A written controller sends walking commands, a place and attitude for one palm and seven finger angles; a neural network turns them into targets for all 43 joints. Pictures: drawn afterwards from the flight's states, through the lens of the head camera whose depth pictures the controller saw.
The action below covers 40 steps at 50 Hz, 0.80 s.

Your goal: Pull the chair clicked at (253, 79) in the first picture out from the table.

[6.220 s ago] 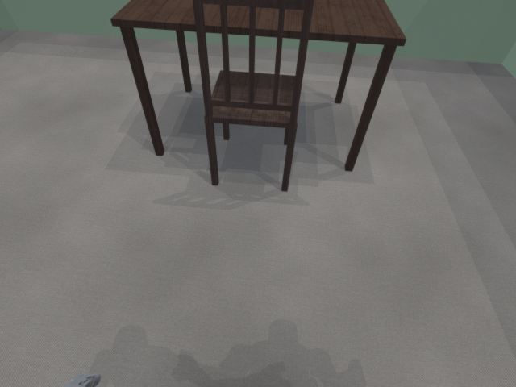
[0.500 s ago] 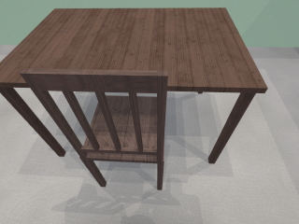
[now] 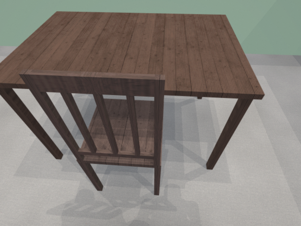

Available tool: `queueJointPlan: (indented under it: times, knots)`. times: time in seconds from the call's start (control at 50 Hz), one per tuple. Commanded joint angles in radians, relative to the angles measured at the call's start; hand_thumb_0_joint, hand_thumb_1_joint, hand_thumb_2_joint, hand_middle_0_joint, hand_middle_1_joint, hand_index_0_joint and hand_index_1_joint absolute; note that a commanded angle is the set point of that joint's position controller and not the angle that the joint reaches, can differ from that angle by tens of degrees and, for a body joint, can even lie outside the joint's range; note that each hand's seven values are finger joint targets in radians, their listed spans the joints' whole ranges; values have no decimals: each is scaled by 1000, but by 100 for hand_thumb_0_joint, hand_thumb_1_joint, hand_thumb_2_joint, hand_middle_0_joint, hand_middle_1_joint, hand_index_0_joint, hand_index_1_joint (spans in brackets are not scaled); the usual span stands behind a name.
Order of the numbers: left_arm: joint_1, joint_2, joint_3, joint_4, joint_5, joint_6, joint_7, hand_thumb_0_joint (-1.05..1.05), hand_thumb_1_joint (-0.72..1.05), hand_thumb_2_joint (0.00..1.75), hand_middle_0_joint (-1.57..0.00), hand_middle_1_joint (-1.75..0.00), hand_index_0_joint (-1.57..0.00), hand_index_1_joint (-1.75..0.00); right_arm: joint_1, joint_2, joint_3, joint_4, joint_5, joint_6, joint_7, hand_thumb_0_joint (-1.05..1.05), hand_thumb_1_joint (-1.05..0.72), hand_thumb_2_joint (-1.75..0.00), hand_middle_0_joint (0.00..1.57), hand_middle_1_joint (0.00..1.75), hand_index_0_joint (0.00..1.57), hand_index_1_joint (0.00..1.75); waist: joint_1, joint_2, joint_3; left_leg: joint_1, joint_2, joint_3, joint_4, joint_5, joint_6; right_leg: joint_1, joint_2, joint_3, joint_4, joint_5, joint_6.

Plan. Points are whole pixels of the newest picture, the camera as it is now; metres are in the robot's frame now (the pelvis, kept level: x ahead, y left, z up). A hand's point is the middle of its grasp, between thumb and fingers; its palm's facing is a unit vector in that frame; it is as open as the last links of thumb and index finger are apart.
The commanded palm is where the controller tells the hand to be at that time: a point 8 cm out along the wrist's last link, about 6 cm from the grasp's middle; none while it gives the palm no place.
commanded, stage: look again from close up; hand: left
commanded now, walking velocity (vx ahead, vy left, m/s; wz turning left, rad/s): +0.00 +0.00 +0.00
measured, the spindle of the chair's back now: (108, 128) +0.45 +0.19 -0.07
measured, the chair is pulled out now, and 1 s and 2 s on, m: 0.00 0.00 0.00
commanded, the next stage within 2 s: raise the hand toward the chair's back in 0.74 s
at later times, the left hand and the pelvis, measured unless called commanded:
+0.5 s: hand out of the picture -0.02 +0.17 -0.17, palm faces +0.02 -0.98 -0.19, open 7.3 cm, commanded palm none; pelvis -0.01 +0.00 +0.00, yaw +0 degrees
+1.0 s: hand out of the picture +0.12 +0.21 -0.08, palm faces +0.24 -0.95 -0.18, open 7.4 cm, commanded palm +0.09 +0.23 -0.07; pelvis -0.02 +0.02 -0.01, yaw +3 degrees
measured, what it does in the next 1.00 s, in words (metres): stands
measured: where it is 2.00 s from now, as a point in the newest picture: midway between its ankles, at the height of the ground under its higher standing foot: outside the picture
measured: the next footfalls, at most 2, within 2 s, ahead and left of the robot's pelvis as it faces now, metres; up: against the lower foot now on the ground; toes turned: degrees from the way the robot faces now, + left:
none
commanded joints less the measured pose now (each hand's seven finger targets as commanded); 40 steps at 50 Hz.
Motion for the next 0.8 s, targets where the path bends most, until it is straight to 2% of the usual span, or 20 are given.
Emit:
queueJointPlan:
  times: [0.0, 0.12, 0.18, 0.42, 0.48, 0.64, 0.7, 0.74, 0.78]
  knots:
    - [62, 105, 18, -30, -4, -11, 10, 0, 90, 90, -20, -30, -20, -30, 87, -65, -9, -9, 0, -11, -5, 0, -90, -90, 20, 30, 20, 30, 0, -15, 38, -52, 65, -52, -63, 117, 33, -5, -127, 119, -91, 174, -13]
    - [77, 93, 18, -27, -4, -10, 10, 0, 90, 90, -20, -30, -20, -30, 103, -57, -7, -5, 0, -14, -6, 0, -90, -90, 20, 30, 20, 30, 2, -11, 35, -58, 67, -59, -69, 111, 35, -9, -121, 115, -90, 134, -15]
    - [82, 86, 17, -28, -3, -7, 10, 0, 90, 90, -20, -30, -20, -30, 105, -56, -6, -4, 0, -13, -6, 0, -90, -90, 20, 30, 20, 30, 4, -16, 60, -72, 65, -62, -72, 96, 38, -24, -118, 112, -95, 99, -12]
    - [102, 73, 19, -25, -2, -10, 13, 0, 90, 90, -20, -30, -20, -30, 126, -42, -6, 2, 2, -20, -9, 0, -90, -90, 20, 30, 20, 30, 5, -30, 25, -66, 67, -64, -60, 140, 40, -6, -119, 108, -69, 157, -13]
    - [101, 73, 18, -24, -2, -8, 12, 0, 90, 90, -20, -30, -20, -30, 122, -40, -7, 3, 2, -17, -8, 0, -90, -90, 20, 30, 20, 30, 6, -18, 51, -80, 63, -64, -60, 116, 40, -19, -120, 108, -79, 124, -13]
    - [109, 71, 18, -26, -1, -9, 13, 0, 90, 90, -20, -30, -20, -30, 125, -37, -8, 1, 2, -18, -8, 0, -90, -90, 20, 30, 20, 30, 5, -17, 33, -65, 65, -64, -55, 134, 41, -18, -119, 108, -74, 142, -13]
    - [108, 71, 18, -27, 0, -8, 13, 0, 90, 90, -20, -30, -20, -30, 120, -36, -9, 0, 2, -16, -8, 0, -90, -90, 20, 30, 20, 30, 5, -21, 51, -75, 63, -65, -56, 120, 41, -27, -120, 108, -79, 125, -12]
    - [108, 72, 19, -29, 0, -9, 13, 0, 90, 90, -20, -30, -20, -30, 127, -35, -10, 1, 2, -18, -8, 0, -90, -90, 20, 30, 20, 30, 4, -20, 30, -66, 65, -65, -55, 138, 41, -12, -121, 104, -73, 149, -12]
    - [109, 70, 18, -29, 0, -8, 13, 0, 90, 90, -20, -30, -20, -30, 119, -38, -10, -1, 3, -17, -8, 0, -90, -90, 20, 30, 20, 30, 5, -14, 44, -71, 64, -65, -54, 133, 41, -21, -119, 107, -76, 146, -12]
